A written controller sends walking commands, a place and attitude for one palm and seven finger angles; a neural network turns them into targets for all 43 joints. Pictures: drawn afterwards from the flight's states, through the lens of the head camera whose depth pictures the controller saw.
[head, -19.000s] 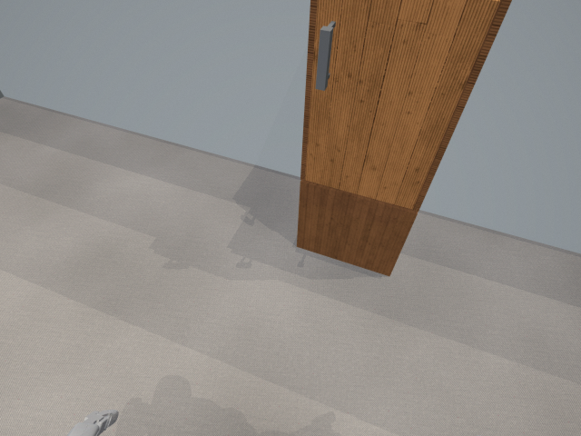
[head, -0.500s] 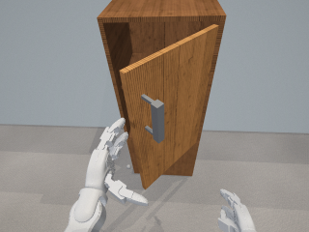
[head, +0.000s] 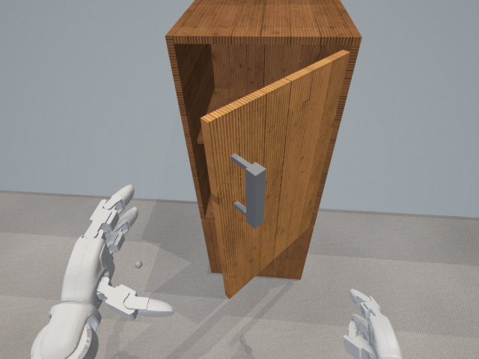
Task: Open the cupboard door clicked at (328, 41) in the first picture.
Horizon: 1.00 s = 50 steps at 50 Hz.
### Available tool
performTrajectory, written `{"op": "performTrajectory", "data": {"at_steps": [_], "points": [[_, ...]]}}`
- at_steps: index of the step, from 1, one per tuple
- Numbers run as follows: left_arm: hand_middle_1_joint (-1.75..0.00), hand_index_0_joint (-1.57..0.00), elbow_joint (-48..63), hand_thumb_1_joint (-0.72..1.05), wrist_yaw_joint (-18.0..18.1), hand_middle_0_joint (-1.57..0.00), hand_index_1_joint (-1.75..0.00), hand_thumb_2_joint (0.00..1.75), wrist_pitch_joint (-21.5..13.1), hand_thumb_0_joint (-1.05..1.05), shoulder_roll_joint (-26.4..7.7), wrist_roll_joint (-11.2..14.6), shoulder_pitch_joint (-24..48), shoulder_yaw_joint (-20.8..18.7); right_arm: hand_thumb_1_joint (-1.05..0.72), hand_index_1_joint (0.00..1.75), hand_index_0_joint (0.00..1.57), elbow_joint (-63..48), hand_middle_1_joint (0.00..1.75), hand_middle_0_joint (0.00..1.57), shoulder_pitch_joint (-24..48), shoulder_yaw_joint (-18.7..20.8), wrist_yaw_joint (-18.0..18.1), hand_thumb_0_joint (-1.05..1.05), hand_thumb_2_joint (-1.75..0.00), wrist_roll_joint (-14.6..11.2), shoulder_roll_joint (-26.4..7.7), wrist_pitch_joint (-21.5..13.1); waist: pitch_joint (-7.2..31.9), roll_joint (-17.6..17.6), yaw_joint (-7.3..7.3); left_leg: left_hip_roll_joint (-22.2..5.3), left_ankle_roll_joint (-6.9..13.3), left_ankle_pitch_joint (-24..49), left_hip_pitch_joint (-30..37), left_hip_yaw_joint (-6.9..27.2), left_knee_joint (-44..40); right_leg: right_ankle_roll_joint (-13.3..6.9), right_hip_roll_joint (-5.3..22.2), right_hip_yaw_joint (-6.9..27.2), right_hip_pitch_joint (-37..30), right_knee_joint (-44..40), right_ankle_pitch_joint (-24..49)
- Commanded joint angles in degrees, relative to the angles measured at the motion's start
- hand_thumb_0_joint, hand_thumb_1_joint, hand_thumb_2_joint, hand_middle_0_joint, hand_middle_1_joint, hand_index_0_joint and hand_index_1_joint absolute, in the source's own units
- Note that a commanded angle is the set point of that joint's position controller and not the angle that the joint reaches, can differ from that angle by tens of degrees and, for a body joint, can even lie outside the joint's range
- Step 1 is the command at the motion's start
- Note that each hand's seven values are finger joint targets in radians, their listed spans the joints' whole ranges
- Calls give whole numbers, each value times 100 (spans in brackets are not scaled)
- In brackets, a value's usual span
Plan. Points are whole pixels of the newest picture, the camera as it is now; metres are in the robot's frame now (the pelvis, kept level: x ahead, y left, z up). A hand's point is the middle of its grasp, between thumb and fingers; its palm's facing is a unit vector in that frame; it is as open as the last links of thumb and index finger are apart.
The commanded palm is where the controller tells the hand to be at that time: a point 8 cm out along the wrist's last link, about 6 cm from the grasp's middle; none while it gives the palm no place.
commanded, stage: draw the hand back to the body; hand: left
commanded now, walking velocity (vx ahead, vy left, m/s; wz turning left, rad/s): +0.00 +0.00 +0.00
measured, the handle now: (246, 191) +0.38 +0.02 +0.10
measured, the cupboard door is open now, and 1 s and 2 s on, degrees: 48 48 48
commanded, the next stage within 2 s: step back with the hand held close in 0.98 s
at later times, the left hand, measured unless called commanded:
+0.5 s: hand (60, 249) +0.21 +0.26 +0.15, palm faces +0.34 -0.87 -0.37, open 10.3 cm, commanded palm +0.16 +0.31 +0.17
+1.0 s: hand (42, 250) +0.20 +0.27 +0.16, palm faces +0.41 -0.83 -0.39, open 7.4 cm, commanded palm +0.15 +0.32 +0.17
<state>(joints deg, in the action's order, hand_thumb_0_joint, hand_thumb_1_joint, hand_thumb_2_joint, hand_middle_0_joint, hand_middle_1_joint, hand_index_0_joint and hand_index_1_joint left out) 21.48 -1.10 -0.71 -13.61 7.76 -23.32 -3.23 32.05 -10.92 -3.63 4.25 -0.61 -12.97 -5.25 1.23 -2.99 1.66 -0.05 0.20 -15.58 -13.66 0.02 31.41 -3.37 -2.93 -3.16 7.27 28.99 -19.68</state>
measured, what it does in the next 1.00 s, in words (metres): stands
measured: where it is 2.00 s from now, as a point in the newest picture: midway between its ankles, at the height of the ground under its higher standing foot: outside the picture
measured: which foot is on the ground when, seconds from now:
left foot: down 0.00-1.00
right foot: down 0.00-1.00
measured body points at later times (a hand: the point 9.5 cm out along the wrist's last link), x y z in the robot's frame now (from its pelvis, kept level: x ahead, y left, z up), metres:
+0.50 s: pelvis +0.01 +0.03 +0.01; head +0.00 +0.02 +0.46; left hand +0.19 +0.31 +0.17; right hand +0.19 -0.19 -0.07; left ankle +0.02 +0.12 -0.73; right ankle -0.04 -0.08 -0.73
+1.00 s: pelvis +0.01 +0.02 +0.01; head -0.01 +0.01 +0.46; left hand +0.18 +0.32 +0.18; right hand +0.19 -0.20 -0.07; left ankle +0.02 +0.12 -0.73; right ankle -0.04 -0.08 -0.73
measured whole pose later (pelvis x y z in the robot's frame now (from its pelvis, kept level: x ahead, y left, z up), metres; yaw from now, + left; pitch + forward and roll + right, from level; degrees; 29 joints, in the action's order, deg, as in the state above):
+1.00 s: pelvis +0.01 +0.02 +0.01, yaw -1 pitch -3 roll -1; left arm 22.4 6.4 -5.8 -20.2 4.1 -27.5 -18.5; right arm 36.8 -10.7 -1.6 3.9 0.1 -12.3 -4.6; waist -0.9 -2.5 3.0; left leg 0.7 1.6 -11.9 -7.3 -1.6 22.6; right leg -1.8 -2.2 -1.3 0.4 18.2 -14.4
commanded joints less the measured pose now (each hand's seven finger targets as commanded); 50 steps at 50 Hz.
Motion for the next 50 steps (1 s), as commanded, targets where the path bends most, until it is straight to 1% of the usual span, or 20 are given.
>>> {"op": "performTrajectory", "data": {"at_steps": [1,3,4,5,9,14,17,18,22,24,29,30,31,33,36,39,40,43,46,50], "points": [[-30,-16,1502,-12,454,-16,-30,47,-690,0,-691,-331,298,-421,-90,30,20,-872,30,20,788,216,40,0,-90,77,-465,-302,287,184,74,5,200,1255,995,-42,-510,321,324,328,536,-963,1756],[-30,-17,1524,-5,572,-17,-30,50,-787,0,-732,-416,336,-475,-90,30,20,-819,30,20,772,219,49,0,-90,106,-457,-311,330,90,67,-2,194,1287,1110,-44,-627,289,295,294,460,-1027,1638],[-30,-17,1447,-1,623,-17,-30,51,-805,0,-790,-430,314,-573,-90,30,20,-781,30,20,761,220,56,0,-90,122,-459,-305,294,240,70,-6,189,1260,1098,-32,-692,288,276,270,407,-1067,1568],[-30,-17,1442,2,669,-17,-30,52,-835,0,-926,-463,335,-700,-90,30,20,-740,30,20,797,247,69,0,-90,118,-489,-308,277,170,83,-19,186,1288,1150,-43,-724,273,264,294,372,-1141,1538],[-30,-17,1499,17,746,-17,-30,58,-910,0,-912,-507,281,-798,-90,30,20,-681,30,20,814,255,76,0,-90,127,-477,-291,413,-6,96,-48,160,1504,1348,-22,-877,254,234,241,200,-1145,1611],[-30,-18,1416,34,791,-18,-30,66,-929,0,-1108,-486,90,-1177,-90,30,20,-596,30,20,820,300,70,0,-90,141,-508,-241,443,193,144,-80,145,1694,1352,-9,-979,253,213,220,0,-1190,1767],[-30,-18,1246,44,798,-18,-30,70,-916,0,-1198,-464,-14,-1397,-90,30,20,-556,30,20,818,312,53,0,-90,131,-517,-193,241,169,166,-110,110,1648,1232,29,-1069,245,195,203,-17,-1224,1658],[-30,-19,1326,48,789,-19,-30,72,-922,0,-1195,-465,53,-1428,-90,30,20,-556,30,20,836,325,43,0,-90,119,-522,-187,232,-33,155,-112,101,1696,1264,15,-1066,236,196,226,-9,-1240,1692],[-30,-19,1371,62,818,-19,-30,78,-933,0,-1471,-446,16,-1818,-90,30,20,-531,30,20,792,364,30,0,-90,111,-547,-180,328,-134,199,-141,68,1888,1248,52,-1076,225,190,213,-119,-1203,1799],[-30,-19,1323,69,816,-19,-30,81,-914,0,-1529,-414,-6,-1962,-90,30,20,-529,30,20,783,385,20,0,-90,100,-555,-155,310,13,198,-152,62,1917,1232,64,-1086,226,174,201,-129,-1221,1816],[-30,-20,1320,87,844,-20,-30,88,-912,0,-1735,-385,62,-2323,-90,30,20,-469,30,20,723,434,16,0,-90,71,-586,-163,358,-338,193,-172,20,2079,1275,62,-1071,218,176,209,-154,-1230,1877],[-30,-20,1237,90,859,-20,-30,90,-902,0,-1830,-388,69,-2435,-90,30,20,-439,30,20,735,444,18,0,-90,65,-605,-168,316,-304,203,-182,21,2033,1273,76,-1074,214,161,211,-125,-1276,1823],[-30,-20,1197,90,841,-20,-30,90,-892,0,-1592,-381,68,-2212,-90,30,20,-453,30,20,738,436,11,0,-90,75,-598,-171,188,-265,154,-168,23,1976,1223,65,-1100,227,177,198,-77,-1268,1804],[-30,-20,1207,90,823,-20,-30,90,-882,0,-1450,-388,118,-2029,-90,30,20,-463,30,20,722,467,-10,0,-90,57,-642,-183,259,-189,120,-192,38,1987,1300,98,-1109,236,166,206,-30,-1264,1757],[-30,-20,1093,90,842,-20,-30,90,-848,0,-1471,-399,100,-2016,-90,30,20,-461,30,20,713,488,-14,0,-90,71,-690,-192,183,-58,129,-191,50,1742,1227,115,-1180,241,166,204,-16,-1290,1604],[-30,-20,1252,90,858,-20,-30,90,-884,0,-1618,-409,189,-2125,-90,30,20,-461,30,20,728,503,8,0,-90,69,-674,-205,347,69,149,-169,67,1710,1277,102,-1150,239,159,213,-73,-1304,1622],[-30,-20,1303,90,871,-20,-30,90,-897,0,-1756,-425,213,-2231,-90,30,20,-450,30,20,742,498,17,0,-90,70,-688,-215,370,-59,178,-159,57,1729,1272,100,-1146,223,158,223,-134,-1312,1648],[-30,-20,1387,90,879,-20,-30,90,-916,0,-1727,-404,83,-2260,-90,30,20,-443,30,20,757,470,21,0,-90,70,-607,-232,458,-204,195,-130,50,1815,1273,66,-1096,222,186,242,-199,-1290,1778],[-30,-20,1306,90,870,-20,-30,90,-903,0,-1696,-394,17,-2254,-90,30,20,-424,30,20,785,453,20,0,-90,65,-583,-238,219,-287,182,-125,39,1672,1195,40,-1102,220,186,248,-109,-1356,1696],[-30,-20,1131,90,850,-20,-30,90,-885,0,-1657,-375,-7,-2249,-90,30,20,-410,30,20,776,474,18,0,-90,64,-612,-227,135,-76,175,-118,72,1648,1176,-2,-1086,231,184,257,-94,-1412,1744]]}}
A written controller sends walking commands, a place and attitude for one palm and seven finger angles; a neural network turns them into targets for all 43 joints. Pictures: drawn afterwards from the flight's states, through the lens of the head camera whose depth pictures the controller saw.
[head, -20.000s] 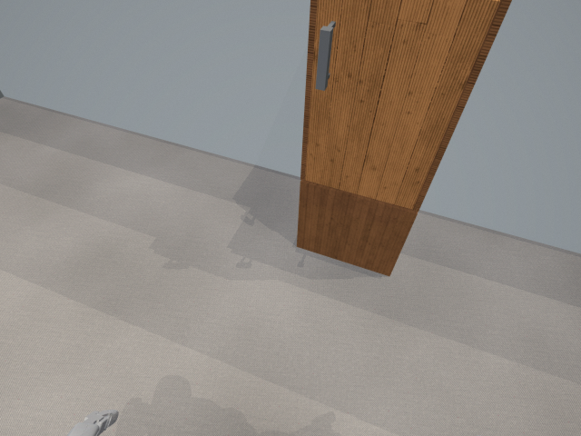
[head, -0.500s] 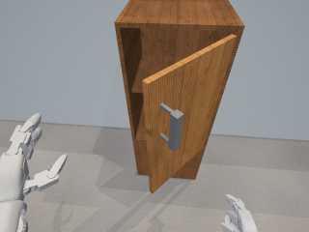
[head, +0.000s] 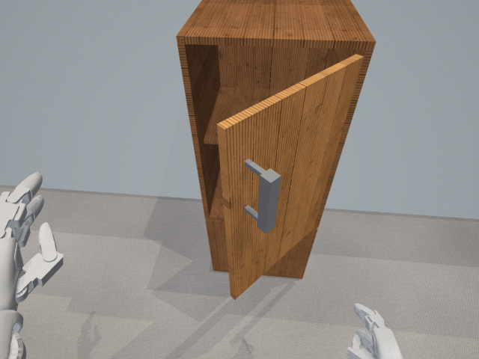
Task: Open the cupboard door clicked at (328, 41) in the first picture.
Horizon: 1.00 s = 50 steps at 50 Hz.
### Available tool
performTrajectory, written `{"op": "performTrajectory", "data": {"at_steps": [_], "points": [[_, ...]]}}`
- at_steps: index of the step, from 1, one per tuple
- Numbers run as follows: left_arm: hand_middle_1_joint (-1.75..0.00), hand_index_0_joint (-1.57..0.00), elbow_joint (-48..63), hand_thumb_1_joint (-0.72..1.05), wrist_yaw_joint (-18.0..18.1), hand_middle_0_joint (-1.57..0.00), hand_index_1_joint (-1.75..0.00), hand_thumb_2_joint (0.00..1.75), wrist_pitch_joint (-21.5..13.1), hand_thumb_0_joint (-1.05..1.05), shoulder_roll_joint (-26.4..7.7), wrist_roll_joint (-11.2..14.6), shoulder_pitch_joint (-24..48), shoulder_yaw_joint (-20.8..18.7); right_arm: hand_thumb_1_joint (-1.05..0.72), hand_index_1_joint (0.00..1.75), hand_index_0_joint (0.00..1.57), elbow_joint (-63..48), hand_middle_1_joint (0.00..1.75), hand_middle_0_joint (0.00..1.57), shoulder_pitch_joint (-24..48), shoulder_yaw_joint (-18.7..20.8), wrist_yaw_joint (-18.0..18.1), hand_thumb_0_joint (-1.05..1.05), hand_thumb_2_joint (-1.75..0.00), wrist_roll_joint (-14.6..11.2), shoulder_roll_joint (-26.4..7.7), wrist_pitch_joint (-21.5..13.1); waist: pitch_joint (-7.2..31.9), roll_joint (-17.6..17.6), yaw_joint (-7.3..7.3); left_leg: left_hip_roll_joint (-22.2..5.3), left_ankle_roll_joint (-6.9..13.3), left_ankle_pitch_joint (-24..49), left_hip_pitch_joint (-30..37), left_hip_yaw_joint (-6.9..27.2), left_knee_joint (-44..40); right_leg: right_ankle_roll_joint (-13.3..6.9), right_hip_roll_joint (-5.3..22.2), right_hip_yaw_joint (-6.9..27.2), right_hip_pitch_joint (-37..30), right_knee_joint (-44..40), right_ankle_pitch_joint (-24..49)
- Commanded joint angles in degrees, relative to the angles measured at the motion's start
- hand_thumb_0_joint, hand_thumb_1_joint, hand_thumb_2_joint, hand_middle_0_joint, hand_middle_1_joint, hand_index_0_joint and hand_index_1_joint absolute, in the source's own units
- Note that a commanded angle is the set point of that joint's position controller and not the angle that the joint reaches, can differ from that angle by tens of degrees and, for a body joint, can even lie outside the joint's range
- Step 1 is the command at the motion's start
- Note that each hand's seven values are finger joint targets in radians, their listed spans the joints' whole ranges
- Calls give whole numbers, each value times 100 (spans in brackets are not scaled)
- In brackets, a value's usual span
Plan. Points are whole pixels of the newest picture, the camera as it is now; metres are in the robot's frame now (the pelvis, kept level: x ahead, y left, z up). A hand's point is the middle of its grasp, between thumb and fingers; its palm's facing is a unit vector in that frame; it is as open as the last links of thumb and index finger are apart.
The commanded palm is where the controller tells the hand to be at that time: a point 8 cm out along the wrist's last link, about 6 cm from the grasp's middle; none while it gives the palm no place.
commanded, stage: step back with the hand held close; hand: left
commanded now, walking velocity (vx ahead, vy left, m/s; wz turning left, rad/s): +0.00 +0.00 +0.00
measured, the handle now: (258, 196) +0.37 +0.01 +0.09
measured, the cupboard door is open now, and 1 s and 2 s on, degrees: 48 48 48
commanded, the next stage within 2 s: stop stepping back and stand still in 1.12 s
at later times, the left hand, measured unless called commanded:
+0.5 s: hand (56, 271) +0.18 +0.26 +0.14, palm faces +0.31 -0.81 -0.50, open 7.4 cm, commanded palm +0.12 +0.30 +0.17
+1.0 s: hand out of the picture +0.05 +0.29 +0.15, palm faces +0.46 -0.77 -0.44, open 7.4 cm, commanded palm +0.00 +0.33 +0.17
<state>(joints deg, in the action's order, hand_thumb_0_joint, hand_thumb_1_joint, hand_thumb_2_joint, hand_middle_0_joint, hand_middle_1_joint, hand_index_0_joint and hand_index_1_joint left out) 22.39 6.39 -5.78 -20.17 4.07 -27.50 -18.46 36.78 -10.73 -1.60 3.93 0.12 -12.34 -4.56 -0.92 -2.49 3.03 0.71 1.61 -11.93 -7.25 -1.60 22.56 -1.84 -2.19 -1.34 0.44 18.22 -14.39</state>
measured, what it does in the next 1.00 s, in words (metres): shifts its weight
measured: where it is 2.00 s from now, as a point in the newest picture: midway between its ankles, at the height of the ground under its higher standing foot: outside the picture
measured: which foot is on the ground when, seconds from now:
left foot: down 0.00-0.94, up 0.96-1.00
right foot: down 0.00-1.00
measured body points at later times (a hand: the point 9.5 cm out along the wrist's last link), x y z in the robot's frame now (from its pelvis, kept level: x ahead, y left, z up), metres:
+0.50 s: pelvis -0.03 +0.00 +0.00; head -0.01 +0.00 +0.44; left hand +0.15 +0.30 +0.17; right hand +0.14 -0.25 -0.09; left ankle +0.01 +0.10 -0.75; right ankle -0.05 -0.10 -0.75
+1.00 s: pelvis -0.13 +0.03 -0.02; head -0.12 +0.04 +0.43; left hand +0.02 +0.33 +0.18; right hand +0.04 -0.20 -0.11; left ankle -0.04 +0.11 -0.73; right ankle -0.08 -0.09 -0.75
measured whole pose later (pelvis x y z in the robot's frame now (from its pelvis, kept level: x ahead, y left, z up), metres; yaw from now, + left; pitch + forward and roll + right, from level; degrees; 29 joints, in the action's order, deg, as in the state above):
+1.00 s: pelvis -0.13 +0.03 -0.02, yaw +2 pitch -1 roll -2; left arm 31.6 8.9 -12.8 -22.1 1.7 -32.1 -22.9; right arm 35.7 -12.5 -0.2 3.2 0.1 -11.7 -4.7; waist -2.6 -0.8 1.7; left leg 1.6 0.3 -19.6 -27.4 -0.7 42.0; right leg -0.4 -2.8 1.2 18.0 32.1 -13.0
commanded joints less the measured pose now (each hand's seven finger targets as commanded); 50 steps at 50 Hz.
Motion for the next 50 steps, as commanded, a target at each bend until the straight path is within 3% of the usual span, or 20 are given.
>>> {"op": "performTrajectory", "data": {"at_steps": [1,4,5,6,7,9,15,18,23,28,32,36,38,40,42,44,46,47,49,50], "points": [[-30,-20,957,90,86,-20,-30,90,-367,0,-894,8,407,-627,-90,30,20,-882,30,20,774,272,52,0,-90,-14,-657,-269,263,-90,12,-200,-60,1223,547,146,-213,94,115,93,658,-356,1165],[-30,-20,1005,90,77,-20,-30,90,-388,0,-958,14,518,-668,-90,30,20,-886,30,20,763,291,61,0,-90,-3,-677,-271,374,-19,22,-181,-27,1196,598,121,-185,110,134,113,649,-358,1198],[-30,-20,1586,90,96,-20,-30,90,-450,0,-1157,6,859,-729,-90,30,20,-946,30,20,832,278,58,0,-90,-32,-683,-314,504,-262,44,-162,-31,1184,661,134,-147,103,143,161,598,-390,1205],[-30,-20,1627,90,127,-20,-30,90,-614,0,-1914,13,920,-1490,-90,30,20,-1061,30,20,774,314,57,0,-90,-82,-872,-225,123,-212,-153,-243,111,889,337,269,66,127,398,596,1239,-623,1385],[-30,-20,1218,90,55,-20,-30,90,-614,0,-1387,8,353,-1105,-90,30,20,-1004,30,20,757,317,51,0,-90,-54,-766,-143,162,55,-154,-233,115,832,273,320,173,136,529,624,1241,-567,1457],[-30,-20,1132,90,28,-20,-30,90,-567,0,-1145,-37,47,-862,-90,30,20,-1064,30,20,713,339,11,0,-90,-55,-770,-44,265,162,-173,-255,102,969,288,253,279,179,601,649,1313,-492,1718],[-30,-20,1260,90,93,-20,-30,90,-596,0,-1324,-26,-241,-1034,-90,30,20,-1195,30,20,651,447,63,0,-90,-118,-802,144,996,70,-187,-429,77,2321,499,164,426,278,598,434,1036,74,2921],[-30,-20,1401,90,127,-20,-30,90,-564,0,-1411,-11,-346,-1134,-90,30,20,-1321,30,20,609,476,72,0,-90,-151,-760,257,1171,426,-202,-463,62,2484,407,107,557,312,618,446,923,285,3369],[-30,-20,1609,90,197,-20,-30,90,-556,0,-1482,-7,-463,-1197,-90,30,20,-1423,30,20,587,489,103,0,-90,-166,-751,315,1087,231,-219,-482,46,2127,79,182,545,259,620,552,1043,388,2869],[-30,-20,1887,90,263,-20,-30,90,-674,0,-1534,-37,-542,-1275,-90,30,20,-1454,30,20,543,470,105,0,-90,-132,-804,230,895,-313,-219,-641,91,1275,-554,474,156,225,402,494,1064,490,1417],[-30,-20,1820,90,300,-20,-30,90,-794,0,-1460,-106,-561,-1330,-90,30,20,-1481,30,20,534,439,102,0,-90,-93,-849,125,486,-558,-232,-862,228,-820,-1820,821,-457,200,222,457,694,850,259],[-30,-20,1813,90,312,-20,-30,90,-933,0,-1337,-221,-425,-1377,-90,30,20,-1465,30,20,454,449,114,0,-90,-68,-899,-71,358,-771,-233,-1189,407,-2653,-3137,1260,-1129,257,-34,249,-53,1686,-117],[-30,-20,1792,90,308,-20,-30,90,-955,0,-1291,-273,-270,-1377,-90,30,20,-1437,30,20,441,471,115,0,-90,-52,-901,-161,349,-829,-216,-1319,471,-2965,-3534,1331,-1244,259,-130,183,-279,2095,-157],[-30,-20,1870,90,305,-20,-30,90,-995,0,-1421,-274,-186,-1471,-90,30,20,-1401,30,20,414,509,113,0,-90,-49,-900,-256,485,-639,-211,-1275,465,-2829,-3324,1309,-1090,228,-127,258,-162,2018,-147],[-30,-20,1818,90,285,-20,-30,90,-1019,0,-1328,-231,-252,-1381,-90,30,20,-1341,30,20,395,489,88,0,-90,-38,-834,-317,366,-413,-265,-1096,358,-2613,-2957,1149,-785,112,-14,487,361,1569,-412],[-30,-20,1923,90,296,-20,-30,90,-1019,0,-1308,-170,-217,-1238,-90,30,20,-1240,30,20,283,498,24,0,-90,-54,-761,-350,514,388,-320,-522,26,-1861,-1626,625,256,-144,415,1147,1741,446,-1069],[-30,-20,2027,90,350,-20,-30,90,-1060,0,-1352,-180,-31,-1154,-90,30,20,-1041,30,20,198,549,20,0,-90,-34,-738,-351,521,998,-376,-112,-178,-1123,-438,311,1996,-517,1251,1960,3216,-475,-1535],[-30,-20,2037,90,380,-20,-30,90,-1059,0,-1350,-218,147,-1079,-90,30,20,-954,30,20,168,541,-3,0,-90,-8,-711,-341,483,1168,-406,-29,-203,-975,-295,304,2608,-632,1594,2136,3468,-593,-1209],[-30,-20,1968,90,405,-20,-30,90,-1037,0,-1427,-264,340,-1124,-90,30,20,-916,30,20,257,494,1,0,-90,24,-614,-322,444,1305,-409,-70,-181,-989,-591,353,2734,-602,1665,1838,3164,-308,-47],[-30,-20,2007,90,415,-20,-30,90,-1023,0,-1521,-256,481,-1169,-90,30,20,-885,30,20,348,473,28,0,-90,39,-619,-317,343,950,-428,-129,-184,-932,-660,394,2209,-497,1554,1700,3035,-96,303]]}}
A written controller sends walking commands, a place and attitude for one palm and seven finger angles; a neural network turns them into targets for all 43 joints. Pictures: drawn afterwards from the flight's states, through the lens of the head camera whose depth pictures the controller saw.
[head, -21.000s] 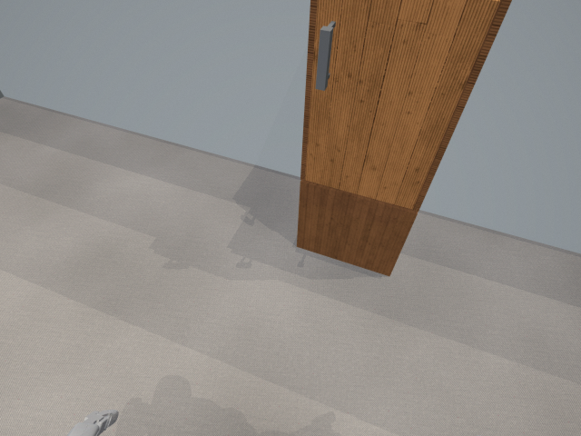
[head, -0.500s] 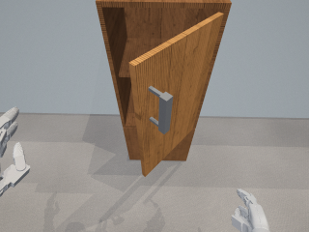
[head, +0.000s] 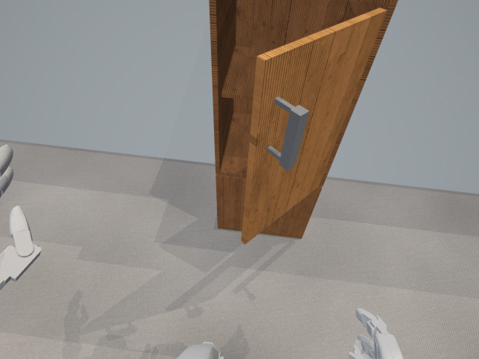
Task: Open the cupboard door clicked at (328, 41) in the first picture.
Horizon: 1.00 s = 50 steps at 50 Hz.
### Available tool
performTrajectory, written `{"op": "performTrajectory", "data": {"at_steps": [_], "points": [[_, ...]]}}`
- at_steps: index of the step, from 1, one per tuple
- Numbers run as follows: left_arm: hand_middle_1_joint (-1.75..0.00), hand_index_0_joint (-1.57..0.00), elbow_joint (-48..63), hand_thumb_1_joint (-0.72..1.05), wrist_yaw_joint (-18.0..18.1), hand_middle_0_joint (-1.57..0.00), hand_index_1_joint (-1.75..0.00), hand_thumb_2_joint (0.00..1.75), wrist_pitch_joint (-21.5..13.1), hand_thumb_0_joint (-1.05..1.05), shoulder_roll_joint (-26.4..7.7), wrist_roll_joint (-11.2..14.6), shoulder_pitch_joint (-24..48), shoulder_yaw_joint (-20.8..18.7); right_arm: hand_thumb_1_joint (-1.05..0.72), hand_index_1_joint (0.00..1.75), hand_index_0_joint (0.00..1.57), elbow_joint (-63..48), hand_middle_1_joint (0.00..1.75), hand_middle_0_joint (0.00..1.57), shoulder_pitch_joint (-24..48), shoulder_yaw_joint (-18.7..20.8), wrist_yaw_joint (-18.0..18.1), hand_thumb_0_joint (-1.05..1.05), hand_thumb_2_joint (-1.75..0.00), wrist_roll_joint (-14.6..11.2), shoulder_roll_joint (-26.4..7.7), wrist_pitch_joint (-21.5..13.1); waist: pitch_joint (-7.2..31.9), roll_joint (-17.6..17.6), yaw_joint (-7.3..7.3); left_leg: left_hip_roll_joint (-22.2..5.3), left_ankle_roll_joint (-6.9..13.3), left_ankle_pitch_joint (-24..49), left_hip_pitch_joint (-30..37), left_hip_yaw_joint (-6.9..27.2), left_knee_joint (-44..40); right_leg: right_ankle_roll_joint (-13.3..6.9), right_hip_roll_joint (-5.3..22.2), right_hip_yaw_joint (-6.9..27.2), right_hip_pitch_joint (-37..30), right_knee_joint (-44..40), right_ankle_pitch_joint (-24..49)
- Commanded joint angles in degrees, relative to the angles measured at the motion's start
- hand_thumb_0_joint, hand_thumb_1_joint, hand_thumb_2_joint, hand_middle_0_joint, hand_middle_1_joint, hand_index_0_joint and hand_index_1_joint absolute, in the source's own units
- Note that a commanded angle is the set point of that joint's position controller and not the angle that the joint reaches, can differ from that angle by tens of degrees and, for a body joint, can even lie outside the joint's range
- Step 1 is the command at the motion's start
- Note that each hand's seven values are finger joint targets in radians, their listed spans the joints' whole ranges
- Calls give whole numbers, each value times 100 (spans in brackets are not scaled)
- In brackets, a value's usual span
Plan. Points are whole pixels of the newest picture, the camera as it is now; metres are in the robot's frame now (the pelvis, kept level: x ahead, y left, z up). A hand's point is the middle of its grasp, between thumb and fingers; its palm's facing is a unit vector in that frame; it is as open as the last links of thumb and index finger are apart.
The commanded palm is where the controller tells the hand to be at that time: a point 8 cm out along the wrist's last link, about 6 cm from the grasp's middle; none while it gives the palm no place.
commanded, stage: step back with the hand held close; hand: left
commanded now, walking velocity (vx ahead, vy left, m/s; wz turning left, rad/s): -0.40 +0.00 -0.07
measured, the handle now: (284, 134) +0.50 -0.04 +0.11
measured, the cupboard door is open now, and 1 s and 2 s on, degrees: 48 48 48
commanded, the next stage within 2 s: stop stepping back and stand still in 0.12 s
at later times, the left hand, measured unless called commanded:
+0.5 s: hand (7, 341) +0.10 +0.23 +0.18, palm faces +0.27 -0.81 -0.52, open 7.4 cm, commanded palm +0.05 +0.28 +0.19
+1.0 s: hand out of the picture +0.03 +0.23 +0.19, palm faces +0.34 -0.79 -0.52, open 7.4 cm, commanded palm +0.00 +0.27 +0.19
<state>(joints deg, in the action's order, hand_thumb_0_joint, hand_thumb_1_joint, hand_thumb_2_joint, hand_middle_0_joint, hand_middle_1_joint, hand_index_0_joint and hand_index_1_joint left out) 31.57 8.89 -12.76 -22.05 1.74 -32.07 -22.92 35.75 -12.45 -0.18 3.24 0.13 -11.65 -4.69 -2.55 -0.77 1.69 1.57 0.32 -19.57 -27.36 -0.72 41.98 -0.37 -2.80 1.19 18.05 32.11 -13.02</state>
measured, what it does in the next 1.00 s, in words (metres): walks backwards: left foot, then right foot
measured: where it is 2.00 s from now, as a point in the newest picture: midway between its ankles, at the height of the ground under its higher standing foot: outside the picture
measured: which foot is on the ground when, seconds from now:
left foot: up 0.00-0.04, down 0.06-0.46, up 0.48-0.62, down 0.64-0.90, up 0.92-1.00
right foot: down 0.00-0.08, up 0.10-0.42, down 0.44-0.72, up 0.74-0.84, down 0.86-1.00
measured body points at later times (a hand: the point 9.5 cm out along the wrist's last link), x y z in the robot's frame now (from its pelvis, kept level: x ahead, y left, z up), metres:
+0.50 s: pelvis -0.12 -0.01 +0.00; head -0.09 +0.01 +0.45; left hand +0.08 +0.27 +0.21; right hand +0.03 -0.24 -0.08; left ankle +0.03 +0.09 -0.71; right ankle -0.26 -0.08 -0.73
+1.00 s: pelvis -0.17 +0.00 +0.01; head -0.19 -0.01 +0.46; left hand +0.01 +0.27 +0.22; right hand -0.06 -0.25 -0.09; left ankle -0.13 +0.11 -0.68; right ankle -0.18 -0.09 -0.73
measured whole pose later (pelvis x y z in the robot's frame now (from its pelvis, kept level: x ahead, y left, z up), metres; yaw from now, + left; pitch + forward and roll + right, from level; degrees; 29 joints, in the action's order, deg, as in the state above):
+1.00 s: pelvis -0.17 +0.00 +0.01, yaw -8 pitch -1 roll +1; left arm 27.9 8.4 -14.3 -24.6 2.2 -36.2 -25.3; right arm 37.6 -15.4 0.0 3.0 0.2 -11.1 -5.2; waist 1.5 0.2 0.7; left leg 1.7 -1.1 -19.8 -26.2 -0.4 51.4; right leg -3.3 -1.1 -1.9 12.9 29.3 -15.9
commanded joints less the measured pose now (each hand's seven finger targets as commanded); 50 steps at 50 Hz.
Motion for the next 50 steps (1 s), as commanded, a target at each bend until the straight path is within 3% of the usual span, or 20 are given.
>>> {"op": "performTrajectory", "data": {"at_steps": [1,4,7,11,14,18,20,23,24,25,29,31,33,35,38,42,43,45,47,50], "points": [[-30,-20,995,90,164,-20,-30,90,-298,0,-1304,-7,950,-712,-90,30,20,-762,30,20,509,272,135,0,-90,30,-646,-291,319,653,-311,-290,-47,49,1289,368,-727,-416,1307,1109,1092,-1126,355],[-30,-20,1135,90,174,-20,-30,90,-417,0,-1335,-4,912,-936,-90,30,20,-853,30,20,663,298,229,0,-90,60,-828,-392,515,-1696,-124,-1793,601,1546,-40,1801,-2616,148,-48,79,-215,1265,-675],[-30,-20,1137,90,92,-20,-30,90,-484,0,-1295,61,456,-1044,-90,30,20,-808,30,20,511,423,100,0,-90,160,-738,-523,978,-1322,-176,-2236,967,161,-271,2134,-3053,112,-158,418,-266,3236,-1600],[-30,-20,1633,90,63,-20,-30,90,-396,0,-1087,182,168,-768,-90,30,20,-782,30,20,580,468,-16,0,-90,50,-768,-662,1391,-799,-120,-1807,751,1588,1364,1290,-2618,207,-115,97,440,2786,-1538],[-30,-20,1755,90,107,-20,-30,90,-282,0,-1125,225,19,-811,-90,30,20,-821,30,20,538,362,-44,0,-90,19,-686,-701,1357,-1287,-188,-1475,468,-600,1432,1113,-3269,150,-172,-304,-28,1631,-1742],[-30,-20,1572,90,145,-20,-30,90,-162,0,-1249,260,-184,-946,-90,30,20,-853,30,20,433,278,16,0,-90,46,-609,-643,1244,-1711,-188,-885,-224,-1231,1347,558,-3497,-90,-480,-953,-1155,-801,-1851],[-30,-20,1381,90,133,-20,-30,90,-141,0,-1647,270,-613,-1281,-90,30,20,-854,30,20,373,238,9,0,-90,56,-516,-491,1390,-963,-198,-345,-405,-271,1500,-110,-2316,-403,97,-458,-1210,-1846,-1087],[-30,-20,1405,90,184,-20,-30,90,-251,0,-1951,379,-277,-1580,-90,30,20,-778,30,20,544,127,10,0,-90,100,-535,-321,1194,534,-108,-277,-114,492,970,-12,338,-780,1847,1125,-282,-1958,1147],[-30,-20,989,90,196,-20,-30,90,-250,0,-1897,347,-222,-1562,-90,30,20,-782,30,20,535,96,-31,0,-90,84,-565,-390,1276,553,-117,-333,-116,482,387,-65,466,-862,1968,1116,-848,-1684,2206],[-30,-20,842,90,133,-20,-30,90,-178,0,-1543,350,0,-1231,-90,30,20,-711,30,20,421,235,-41,0,-90,-99,-636,-344,1375,1559,-161,-104,-107,401,-324,-27,673,-350,1505,895,-1750,-1289,3337],[-30,-20,-61,90,46,-20,-30,90,-119,0,-1210,154,478,-704,-90,30,20,-625,30,20,555,156,63,0,-90,-136,-692,-346,384,703,-214,-39,198,527,393,-417,-491,-82,1497,447,-1335,-696,4761],[-30,-20,-213,90,14,-20,-30,90,-113,0,-1119,110,989,-408,-90,30,20,-502,30,20,459,207,92,0,-90,-109,-808,-347,374,164,-371,43,368,1581,1636,-389,-1072,225,1263,108,-516,-33,4232],[-30,-20,73,90,9,-20,-30,90,-185,0,-1201,94,1357,-352,-90,30,20,-595,30,20,350,270,82,0,-90,-130,-972,-351,734,-405,-356,-688,846,3011,2517,538,-1130,640,639,-80,189,1052,2982],[-30,-20,501,90,52,-20,-30,90,-268,0,-1445,64,1395,-556,-90,30,20,-677,30,20,355,258,10,0,-90,-63,-868,-458,637,-1079,-214,-1569,1367,3380,2458,2086,-1785,439,198,77,976,1950,-1200],[-30,-20,990,90,83,-20,-30,90,-211,0,-1531,41,814,-851,-90,30,20,-716,30,20,621,244,-16,0,-90,2,-734,-615,54,-808,-112,-1453,939,-911,-4,1789,-3267,50,308,-38,-678,1546,-1789],[-30,-20,1036,90,131,-20,-30,90,-286,0,-1494,58,-243,-1200,-90,30,20,-1031,30,20,571,262,2,0,-90,-27,-621,-509,344,-1313,-69,-636,209,-1727,-1102,413,-2786,-104,230,-608,-2162,-173,-1004],[-30,-20,836,90,119,-20,-30,90,-302,0,-1447,55,-369,-1217,-90,30,20,-1037,30,20,523,272,-11,0,-90,-16,-579,-441,335,-753,-114,-376,63,-1368,-903,153,-1966,-257,537,-123,-1799,-794,-1198],[-30,-20,618,90,93,-20,-30,90,-297,0,-1375,88,-213,-1151,-90,30,20,-946,30,20,452,400,-37,0,-90,-19,-683,-313,262,1082,-138,38,-182,-564,-17,152,1172,-986,2230,2807,409,-2632,-3036],[-30,-20,155,90,78,-20,-30,90,-279,0,-1055,98,44,-867,-90,30,20,-700,30,20,266,401,33,0,-90,-2,-713,-336,7,992,-333,-213,-180,-187,-20,431,1952,-868,2079,2265,715,-2470,-2170],[-30,-20,-387,90,82,-20,-30,90,-271,0,-922,38,688,-569,-90,30,20,-632,30,20,403,218,163,0,-90,-47,-602,-413,233,615,-298,-360,-96,7,364,111,286,-539,1453,934,-211,-1687,-273]]}}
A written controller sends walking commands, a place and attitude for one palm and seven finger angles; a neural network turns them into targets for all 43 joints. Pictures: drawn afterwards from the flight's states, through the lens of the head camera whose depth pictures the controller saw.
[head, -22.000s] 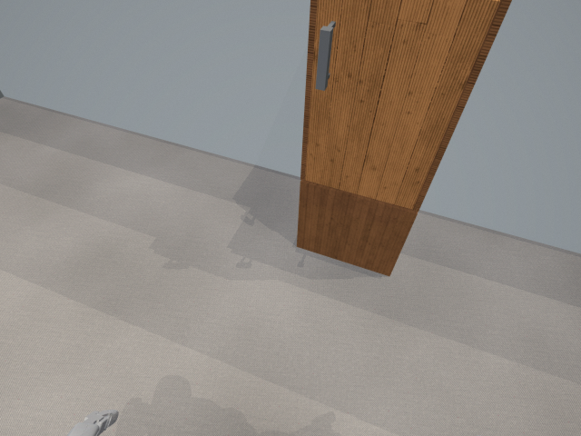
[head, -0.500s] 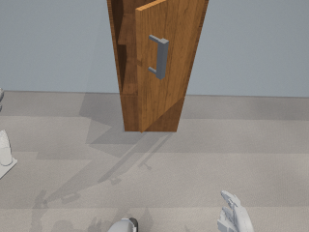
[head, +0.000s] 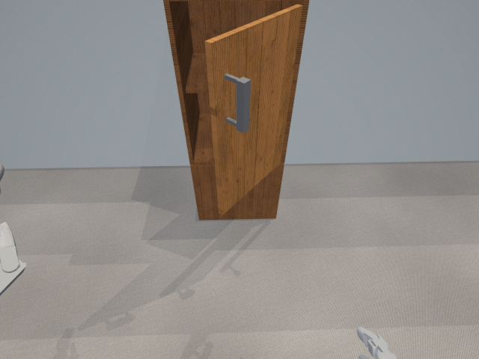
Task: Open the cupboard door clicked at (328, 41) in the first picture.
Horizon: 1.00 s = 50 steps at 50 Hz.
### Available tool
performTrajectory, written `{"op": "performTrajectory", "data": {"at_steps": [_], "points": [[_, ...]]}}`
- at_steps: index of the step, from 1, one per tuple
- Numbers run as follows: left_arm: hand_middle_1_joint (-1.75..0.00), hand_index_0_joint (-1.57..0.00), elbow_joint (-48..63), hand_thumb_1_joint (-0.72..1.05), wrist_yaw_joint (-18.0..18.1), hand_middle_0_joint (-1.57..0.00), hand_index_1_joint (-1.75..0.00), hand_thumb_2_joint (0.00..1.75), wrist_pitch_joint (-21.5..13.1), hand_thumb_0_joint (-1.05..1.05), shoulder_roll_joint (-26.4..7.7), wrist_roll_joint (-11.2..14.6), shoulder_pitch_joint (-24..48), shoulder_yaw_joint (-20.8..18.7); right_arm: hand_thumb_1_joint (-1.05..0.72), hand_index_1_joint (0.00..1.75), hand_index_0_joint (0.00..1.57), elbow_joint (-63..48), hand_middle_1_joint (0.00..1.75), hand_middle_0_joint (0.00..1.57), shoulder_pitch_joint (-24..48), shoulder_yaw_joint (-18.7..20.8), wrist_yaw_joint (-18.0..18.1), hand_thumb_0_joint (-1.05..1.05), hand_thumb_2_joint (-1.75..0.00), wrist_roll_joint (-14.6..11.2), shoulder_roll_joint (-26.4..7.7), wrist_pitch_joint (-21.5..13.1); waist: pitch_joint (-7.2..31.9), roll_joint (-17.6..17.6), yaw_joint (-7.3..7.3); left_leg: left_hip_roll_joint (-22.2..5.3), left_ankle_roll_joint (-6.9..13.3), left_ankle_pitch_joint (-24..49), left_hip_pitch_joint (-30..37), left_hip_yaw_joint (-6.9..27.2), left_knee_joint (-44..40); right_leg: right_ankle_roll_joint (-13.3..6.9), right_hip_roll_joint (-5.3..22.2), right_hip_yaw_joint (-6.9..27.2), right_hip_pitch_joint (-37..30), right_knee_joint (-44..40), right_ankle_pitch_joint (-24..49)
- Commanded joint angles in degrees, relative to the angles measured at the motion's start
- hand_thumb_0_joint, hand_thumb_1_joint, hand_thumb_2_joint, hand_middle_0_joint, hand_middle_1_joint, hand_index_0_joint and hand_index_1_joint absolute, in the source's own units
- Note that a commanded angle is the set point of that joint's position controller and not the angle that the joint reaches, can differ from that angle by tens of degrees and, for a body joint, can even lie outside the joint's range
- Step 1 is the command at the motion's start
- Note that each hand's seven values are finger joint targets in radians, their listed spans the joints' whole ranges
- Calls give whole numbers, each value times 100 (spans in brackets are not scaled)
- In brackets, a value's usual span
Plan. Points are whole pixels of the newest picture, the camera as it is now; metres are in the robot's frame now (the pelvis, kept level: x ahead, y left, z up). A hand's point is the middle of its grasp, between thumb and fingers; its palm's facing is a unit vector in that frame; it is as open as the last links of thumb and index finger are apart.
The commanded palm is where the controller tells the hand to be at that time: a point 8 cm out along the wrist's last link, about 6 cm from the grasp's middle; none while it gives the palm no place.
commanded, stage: stop stepping back and stand still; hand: left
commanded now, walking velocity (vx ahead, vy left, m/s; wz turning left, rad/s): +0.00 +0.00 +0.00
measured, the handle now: (236, 103) +0.67 +0.06 +0.10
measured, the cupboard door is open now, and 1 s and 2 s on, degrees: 48 48 48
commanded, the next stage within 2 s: let the arm hang, fingers relaxed in 0.72 s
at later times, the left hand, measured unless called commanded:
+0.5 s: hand out of the picture +0.16 +0.31 +0.16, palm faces +0.44 -0.76 -0.47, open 7.4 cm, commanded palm +0.11 +0.34 +0.18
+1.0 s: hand out of the picture +0.14 +0.28 -0.07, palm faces +0.04 -0.90 -0.44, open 7.4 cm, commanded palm none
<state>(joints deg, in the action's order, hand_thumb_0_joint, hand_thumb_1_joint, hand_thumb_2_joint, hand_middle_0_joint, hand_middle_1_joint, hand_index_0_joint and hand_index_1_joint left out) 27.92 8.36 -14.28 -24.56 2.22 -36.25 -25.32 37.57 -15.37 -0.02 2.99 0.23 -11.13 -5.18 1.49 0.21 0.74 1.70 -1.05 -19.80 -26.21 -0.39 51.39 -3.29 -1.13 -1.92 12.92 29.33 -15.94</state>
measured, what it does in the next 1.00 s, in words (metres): steps on the spot: left foot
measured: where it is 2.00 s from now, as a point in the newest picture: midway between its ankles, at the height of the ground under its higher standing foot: outside the picture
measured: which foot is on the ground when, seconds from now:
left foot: up 0.00-0.12, down 0.14-1.00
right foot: down 0.00-1.00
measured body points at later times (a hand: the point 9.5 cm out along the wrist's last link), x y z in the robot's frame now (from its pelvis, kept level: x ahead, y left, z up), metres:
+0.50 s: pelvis -0.03 +0.04 +0.00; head -0.02 +0.04 +0.45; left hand +0.13 +0.35 +0.18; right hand +0.15 -0.18 -0.07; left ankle -0.01 +0.15 -0.74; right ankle +0.00 -0.08 -0.74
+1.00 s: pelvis -0.04 +0.04 -0.01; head -0.02 +0.00 +0.44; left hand +0.13 +0.33 -0.04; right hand +0.12 -0.22 -0.14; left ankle -0.01 +0.15 -0.74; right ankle +0.00 -0.08 -0.74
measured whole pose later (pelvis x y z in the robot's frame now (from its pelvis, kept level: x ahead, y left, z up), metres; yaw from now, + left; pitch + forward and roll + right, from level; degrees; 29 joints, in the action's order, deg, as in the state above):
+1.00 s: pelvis -0.04 +0.04 -0.01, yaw +2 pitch +0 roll +1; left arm -25.8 -0.1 1.4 -18.4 -1.9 -14.1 -4.2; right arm 47.6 -6.5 0.6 -0.8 1.0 -18.2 -2.9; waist -1.7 -4.8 -1.4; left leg 1.1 1.2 -13.7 -18.7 -1.4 32.1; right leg 0.4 2.5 -2.4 19.2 33.7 -14.8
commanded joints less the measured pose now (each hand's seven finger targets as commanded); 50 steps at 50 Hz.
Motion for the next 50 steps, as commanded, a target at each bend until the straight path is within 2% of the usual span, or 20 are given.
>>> {"op": "performTrajectory", "data": {"at_steps": [1,3,5,8,9,10,11,15,22,26,30,40,41,42,43,44,46,48,49,50], "points": [[-30,-20,-138,90,165,-20,-30,90,-110,0,-680,-66,1282,-275,-90,30,20,-771,30,20,757,199,243,0,-90,-48,-662,-417,-164,565,-137,-321,106,27,425,-42,-1150,-225,1200,1111,147,-1321,309],[-30,-20,-31,90,183,-20,-30,90,-69,0,-525,-94,1564,-10,-90,30,20,-702,30,20,706,215,283,0,-90,-23,-709,-509,-62,607,-107,-188,210,371,1012,-180,-2022,-71,1072,991,-10,-1242,555],[-30,-20,388,90,195,-20,-30,90,-44,0,-648,-83,1601,-13,-90,30,20,-718,30,20,742,262,308,0,-90,-27,-795,-597,112,499,-51,-359,303,953,1554,38,-2707,160,868,845,-187,-961,960],[-30,-20,1442,90,185,-20,-30,90,-113,0,-930,-94,1546,-214,-90,30,20,-968,30,20,831,298,239,0,-90,-36,-909,-602,448,-207,38,-818,359,2399,1935,405,-2720,388,459,585,-364,-561,1391],[-30,-20,1502,90,191,-20,-30,90,-101,0,-1060,-109,1213,-438,-90,30,20,-990,30,20,781,270,223,0,-90,-32,-822,-598,506,-468,9,-723,324,2767,1897,218,-2638,363,378,444,-491,-448,1822],[-30,-20,1716,90,183,-20,-30,90,-109,0,-1258,-102,1056,-649,-90,30,20,-972,30,20,784,214,206,0,-90,-1,-766,-578,587,-1047,21,-661,267,2702,1664,244,-2813,377,357,289,-639,-299,1666],[-30,-20,1863,90,181,-20,-30,90,-131,0,-1121,-91,936,-589,-90,30,20,-1063,30,20,834,163,166,0,-90,-30,-677,-573,489,-1143,43,-689,249,2608,1404,309,-2951,394,279,172,-809,-269,1521],[-30,-20,1309,90,179,-20,-30,90,-125,0,-964,10,256,-740,-90,30,20,-1113,30,20,774,205,103,0,-90,-56,-689,-519,382,-826,25,-642,157,1808,962,253,-3096,378,242,175,-999,-470,1235],[-30,-20,468,90,92,-20,-30,90,-42,0,-579,54,483,-365,-90,30,20,-1051,30,20,750,203,113,0,-90,-97,-761,-409,-6,-243,-98,-665,151,367,763,278,-3310,417,235,307,-520,-883,535],[-30,-20,909,90,100,-20,-30,90,-38,0,-639,-56,1127,-175,-90,30,20,-1058,30,20,844,170,168,0,-90,-69,-788,-481,-49,-512,-74,-652,189,-139,668,367,-3576,457,170,211,-528,-883,165],[-30,-20,1444,90,176,-20,-30,90,-63,0,-943,-135,1396,-367,-90,30,20,-1078,30,20,861,149,194,0,-90,-34,-766,-568,138,-791,-10,-593,215,-146,633,369,-3620,451,160,172,-831,-769,341],[-30,-20,784,90,147,-20,-30,90,-37,0,-653,-7,438,-414,-90,30,20,-1009,30,20,784,193,128,0,-90,-52,-727,-498,236,-452,-27,-501,77,947,947,231,-3231,382,281,193,-720,-948,844],[-30,-20,-3558,90,-670,-20,-30,90,848,0,106,-484,1067,1924,-90,30,20,495,30,20,1062,483,-389,0,-90,-35,-1790,-664,-322,-436,-327,-684,207,2070,442,487,-2343,215,673,-26,127,-86,1524],[-30,-20,-3747,90,-787,-20,-30,90,1247,0,169,-384,1164,1780,-90,30,20,530,30,20,593,495,-380,0,-90,-62,-1522,-288,40,-436,-238,-761,171,2425,887,381,-2421,205,629,241,288,-145,1150],[-30,-20,-3677,90,-815,-20,-30,90,1355,0,189,-364,1198,1798,-90,30,20,417,30,20,536,482,-356,0,-90,-42,-1547,-187,-7,-600,-240,-883,250,2293,860,463,-2496,231,521,153,410,-20,645],[-30,-20,-3851,90,-829,-20,-30,90,1351,0,224,-379,1390,1822,-90,30,20,450,30,20,585,446,-352,0,-90,12,-1533,-102,85,-561,-193,-1004,414,1883,488,729,-2658,206,422,87,340,260,161],[-30,-20,-4407,90,-847,-20,-30,90,1318,0,46,-430,1688,1873,-90,30,20,441,30,20,699,384,-337,0,-90,55,-1595,35,86,274,-107,-990,537,1661,334,915,-2775,149,368,161,37,296,120],[-30,-20,-5072,90,-853,-20,-30,90,1290,0,-141,-460,1984,1910,-90,30,20,551,30,20,748,365,-335,0,-90,84,-1630,128,275,1210,-78,-759,473,1465,541,757,-2505,60,635,396,-80,-98,456],[-30,-20,-5430,90,-846,-20,-30,90,1288,0,-207,-449,2163,1938,-90,30,20,630,30,20,686,355,-336,0,-90,81,-1591,182,386,1455,-128,-600,427,1387,792,628,-2305,-28,839,572,26,-271,517],[-30,-20,-5737,90,-822,-20,-30,90,1318,0,-223,-428,2299,2007,-90,30,20,700,30,20,614,320,-338,0,-90,82,-1462,254,349,1436,-179,-444,363,1248,990,474,-2130,-129,1010,706,218,-456,419]]}}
